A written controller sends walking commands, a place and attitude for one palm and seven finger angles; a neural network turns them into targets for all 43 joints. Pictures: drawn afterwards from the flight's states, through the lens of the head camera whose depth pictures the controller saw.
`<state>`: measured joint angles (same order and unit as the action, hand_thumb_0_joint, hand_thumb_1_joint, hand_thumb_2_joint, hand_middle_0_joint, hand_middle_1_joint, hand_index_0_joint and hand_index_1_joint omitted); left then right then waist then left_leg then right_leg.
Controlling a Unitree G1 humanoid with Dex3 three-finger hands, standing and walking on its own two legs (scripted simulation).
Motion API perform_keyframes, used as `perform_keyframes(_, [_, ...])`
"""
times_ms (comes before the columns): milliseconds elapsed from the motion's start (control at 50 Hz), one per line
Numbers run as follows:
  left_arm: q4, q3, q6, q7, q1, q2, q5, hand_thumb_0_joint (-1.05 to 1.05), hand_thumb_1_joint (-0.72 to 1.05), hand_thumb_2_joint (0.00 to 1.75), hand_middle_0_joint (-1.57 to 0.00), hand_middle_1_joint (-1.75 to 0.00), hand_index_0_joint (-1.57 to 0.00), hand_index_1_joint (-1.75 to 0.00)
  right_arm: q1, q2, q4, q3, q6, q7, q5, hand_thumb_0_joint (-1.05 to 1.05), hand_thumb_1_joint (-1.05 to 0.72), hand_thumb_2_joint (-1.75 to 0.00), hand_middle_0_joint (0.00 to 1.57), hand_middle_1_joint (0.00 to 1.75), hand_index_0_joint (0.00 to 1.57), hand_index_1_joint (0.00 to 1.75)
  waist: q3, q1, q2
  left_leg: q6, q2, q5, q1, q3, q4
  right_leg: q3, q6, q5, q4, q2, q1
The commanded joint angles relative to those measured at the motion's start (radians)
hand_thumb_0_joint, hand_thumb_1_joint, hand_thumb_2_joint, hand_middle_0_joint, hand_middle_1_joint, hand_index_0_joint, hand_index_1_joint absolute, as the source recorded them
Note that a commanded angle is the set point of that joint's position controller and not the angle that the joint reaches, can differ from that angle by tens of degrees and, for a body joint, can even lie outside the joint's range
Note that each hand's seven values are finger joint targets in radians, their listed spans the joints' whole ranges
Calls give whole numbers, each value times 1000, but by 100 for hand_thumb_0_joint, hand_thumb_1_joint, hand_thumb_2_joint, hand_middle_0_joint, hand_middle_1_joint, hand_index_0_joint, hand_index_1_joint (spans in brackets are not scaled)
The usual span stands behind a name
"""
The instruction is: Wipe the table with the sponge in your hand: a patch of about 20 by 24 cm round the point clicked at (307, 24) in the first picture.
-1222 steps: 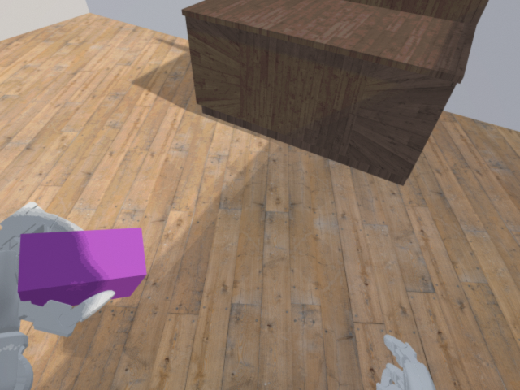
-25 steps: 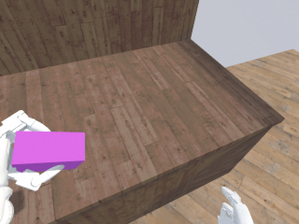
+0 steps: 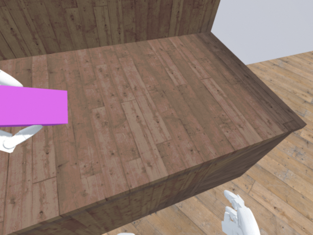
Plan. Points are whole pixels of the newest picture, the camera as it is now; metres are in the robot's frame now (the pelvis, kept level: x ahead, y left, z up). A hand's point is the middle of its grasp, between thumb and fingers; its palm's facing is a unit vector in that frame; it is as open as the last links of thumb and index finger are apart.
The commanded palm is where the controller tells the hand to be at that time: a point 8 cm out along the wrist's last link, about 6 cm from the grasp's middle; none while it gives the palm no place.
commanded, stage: come to a stop and stand still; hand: left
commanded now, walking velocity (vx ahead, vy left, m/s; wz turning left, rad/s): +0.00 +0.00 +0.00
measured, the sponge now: (35, 109) +0.28 +0.26 +0.20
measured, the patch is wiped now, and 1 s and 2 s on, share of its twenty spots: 0.00 0.00 0.00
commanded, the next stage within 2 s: look again from close up in 0.48 s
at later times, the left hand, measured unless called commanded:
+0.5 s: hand (23, 139) +0.22 +0.26 +0.18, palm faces +0.35 -0.83 -0.44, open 9.8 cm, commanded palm +0.16 +0.30 +0.18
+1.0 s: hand (24, 152) +0.21 +0.26 +0.17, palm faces +0.33 -0.86 -0.40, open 9.8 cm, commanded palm +0.15 +0.29 +0.18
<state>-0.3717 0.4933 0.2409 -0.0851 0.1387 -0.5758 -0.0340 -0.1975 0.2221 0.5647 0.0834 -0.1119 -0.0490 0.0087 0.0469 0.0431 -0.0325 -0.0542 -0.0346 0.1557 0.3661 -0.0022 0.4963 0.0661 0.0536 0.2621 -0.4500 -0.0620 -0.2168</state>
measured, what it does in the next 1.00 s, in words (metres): stands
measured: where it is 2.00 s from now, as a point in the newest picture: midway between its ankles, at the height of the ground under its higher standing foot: outside the picture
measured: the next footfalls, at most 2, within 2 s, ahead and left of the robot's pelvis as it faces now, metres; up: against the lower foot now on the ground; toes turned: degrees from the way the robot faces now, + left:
none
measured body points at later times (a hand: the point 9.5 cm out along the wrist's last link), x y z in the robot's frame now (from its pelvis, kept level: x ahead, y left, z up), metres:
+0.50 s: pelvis +0.00 +0.02 +0.00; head +0.03 +0.04 +0.45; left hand +0.20 +0.30 +0.21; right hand +0.18 -0.20 -0.07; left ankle +0.06 +0.08 -0.74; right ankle -0.02 -0.09 -0.74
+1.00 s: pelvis -0.01 +0.02 +0.00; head -0.01 +0.04 +0.45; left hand +0.19 +0.31 +0.19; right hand +0.15 -0.22 -0.06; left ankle +0.06 +0.08 -0.74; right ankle -0.02 -0.09 -0.74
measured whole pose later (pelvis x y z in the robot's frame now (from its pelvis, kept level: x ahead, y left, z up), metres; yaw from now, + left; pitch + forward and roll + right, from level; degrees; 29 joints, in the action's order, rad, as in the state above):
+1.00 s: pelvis -0.01 +0.02 +0.00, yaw -1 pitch +0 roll -3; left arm -0.45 0.37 0.17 -0.07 0.42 -0.40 -0.05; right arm -0.25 0.23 0.56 0.05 -0.11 -0.07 0.02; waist 0.00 0.00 0.00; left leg -0.07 -0.03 0.14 0.34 0.02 0.48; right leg 0.04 0.03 0.23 -0.42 -0.06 -0.19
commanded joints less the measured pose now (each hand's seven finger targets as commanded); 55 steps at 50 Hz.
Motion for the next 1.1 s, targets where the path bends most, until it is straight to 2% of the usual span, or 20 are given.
perform_keyframes(0, [-287, -45, 37, 19, 262, 10, -44, 0, 10, 130, -120, -160, -120, -160, 6, 162, -175, -105, -57, 37, 5, 0, -90, -90, 20, 30, 20, 30, -206, 8, 96, 14, 121, -16, -213, -127, -33, -161, 3, -128, 82, 176, -81])
perform_keyframes(60, [-310, -39, 25, 7, 319, 18, -35, 0, 10, 130, -120, -160, -120, -160, 6, 159, -164, -109, -58, 41, 14, 0, -90, -90, 20, 30, 20, 30, -221, 5, 47, 16, 138, -98, -249, -130, -69, -105, -16, -172, 34, 148, -63])
perform_keyframes(120, [-297, 45, 28, -11, 245, -64, -29, 0, 10, 130, -120, -160, -120, -160, 49, 158, -158, -101, -52, 14, 6, 0, -90, -90, 20, 30, 20, 30, -161, -5, -13, 30, 144, -32, -201, -141, -100, -108, -22, -121, 55, 145, -71])
perform_keyframes(140, [-341, 105, 35, -22, 183, -159, -19, 0, 10, 130, -120, -160, -120, -160, 63, 166, -154, -102, -45, 5, 6, 0, -90, -90, 20, 30, 20, 30, -188, -7, 40, 30, 144, -31, -222, -149, -115, -115, -19, -100, 21, 134, -67])
perform_keyframes(160, [-308, 75, 32, -24, 180, -99, -17, 0, 10, 130, -120, -160, -120, -160, 57, 148, -146, -95, -37, -2, -4, 0, -90, -90, 20, 30, 20, 30, -174, -5, 53, 33, 151, -17, -186, -165, -130, -95, -21, -94, 18, 129, -46])
perform_keyframes(240, [-417, 72, 20, -33, 95, -141, -4, 0, 10, 130, -120, -160, -120, -160, 53, 156, -149, -102, -48, -4, 2, 0, -90, -90, 20, 30, 20, 30, -226, -4, 214, 30, 153, -42, -217, -163, -114, -110, -9, -100, 7, 130, -4])
perform_keyframes(280, [-451, 10, 21, -27, 124, -77, -2, 0, 10, 130, -120, -160, -120, -160, 32, 148, -152, -102, -58, 1, -1, 0, -90, -90, 20, 30, 20, 30, -226, -6, 252, 29, 160, -128, -240, -170, -96, -90, -7, -103, 10, 131, -11])
perform_keyframes(360, [-418, -45, 11, -19, 217, 27, 4, 0, 10, 130, -120, -160, -120, -160, 18, 147, -144, -103, -70, 18, -8, 0, -90, -90, 20, 30, 20, 30, -243, -11, 181, 35, 168, -216, -322, -173, -94, -69, -15, -60, -22, 105, -70])
perform_keyframes(380, [-403, -18, 9, -19, 218, -9, 0, 0, 10, 130, -120, -160, -120, -160, 11, 152, -150, -110, -67, 15, -1, 0, -90, -90, 20, 30, 20, 30, -226, -17, 152, 36, 181, -223, -316, -188, -104, -69, -20, -30, -14, 111, -80])
perform_keyframes(520, [-203, 7, -16, 10, 240, 13, -38, 0, 10, 130, -120, -160, -120, -160, 25, 137, -166, -97, -26, -12, 13, 0, -90, -90, 20, 30, 20, 30, -129, -31, -5, 47, 149, 76, -173, -150, -113, -108, -10, -84, 115, 144, -58])
perform_keyframes(640, [-327, -31, -10, 5, 103, -9, -15, 0, 10, 130, -120, -160, -120, -160, 79, 133, -173, -82, -45, -17, 15, 0, -90, -90, 20, 30, 20, 30, -144, -26, 131, 25, 143, 189, -186, -159, -159, -135, -8, -30, 111, 134, -59])
perform_keyframes(660, [-327, -81, -6, 8, 102, 48, -17, 0, 10, 130, -120, -160, -120, -160, 74, 123, -175, -74, -49, -17, 9, 0, -90, -90, 20, 30, 20, 30, -141, -27, 118, 21, 145, 229, -163, -165, -172, -120, -12, -27, 108, 126, -45])
perform_keyframes(840, [-307, 15, -8, -14, 191, -32, -14, 0, 10, 130, -120, -160, -120, -160, 59, 132, -157, -87, -60, -22, 12, 0, -90, -90, 20, 30, 20, 30, -155, -26, 121, 26, 134, 192, -172, -164, -119, -138, 3, -37, 122, 142, -56])
perform_keyframes(860, [-299, -33, -6, -5, 206, 33, -25, 0, 10, 130, -120, -160, -120, -160, 53, 123, -161, -81, -56, -20, 8, 0, -90, -90, 20, 30, 20, 30, -154, -27, 108, 25, 139, 202, -154, -169, -134, -119, -2, -44, 112, 131, -43])
perform_keyframes(980, [-269, -45, -10, 5, 225, 36, -27, 0, 10, 130, -120, -160, -120, -160, 51, 130, -166, -87, -58, -22, 15, 0, -90, -90, 20, 30, 20, 30, -127, -29, 94, 24, 150, 214, -142, -181, -168, -114, -11, -39, 118, 122, -48])
perform_keyframes(1000, [-516, 503, 107, -10, -771, -755, 113, 0, 10, 130, -120, -160, -120, -160, -10, 166, -148, -109, -98, -5, -34, 0, -90, -90, 20, 30, 20, 30, 66, -12, -17, 4, 95, 124, 84, -24, -46, -158, -119, -49, 216, 148, -111])
perform_keyframes(1020, [25, 81, 76, 24, -232, -123, 13, 0, 10, 130, -120, -160, -120, -160, 55, 43, -114, -49, -92, -4, 9, 0, -90, -90, 20, 30, 20, 30, -138, -48, 17, 10, 55, 20, -168, -73, 22, -181, -13, 157, 166, 196, -208])
perform_keyframes(1040, [-118, 61, 63, 12, -48, -61, -12, 0, 10, 130, -120, -160, -120, -160, 64, 107, -133, -111, -87, 7, 6, 0, -90, -90, 20, 30, 20, 30, -158, -13, 172, 25, 84, 55, -239, -100, -43, -213, 16, 108, 144, 153, -155])
perform_keyframes(1060, [-32, -31, 61, 30, -6, 28, 1, 0, 10, 130, -120, -160, -120, -160, 5, 105, -142, -117, -96, 13, 11, 0, -90, -90, 20, 30, 20, 30, -182, -22, 198, 32, 102, 110, -217, -94, -65, -202, 21, 80, 119, 138, -92])
perform_keyframes(1080, [-158, -44, 84, 38, 10, 3, -13, 0, 10, 130, -120, -160, -120, -160, 0, 114, -156, -114, -100, 22, 14, 0, -90, -90, 20, 30, 20, 30, -170, -22, 231, 26, 108, 165, -184, -115, -100, -193, -6, 80, 105, 136, -73])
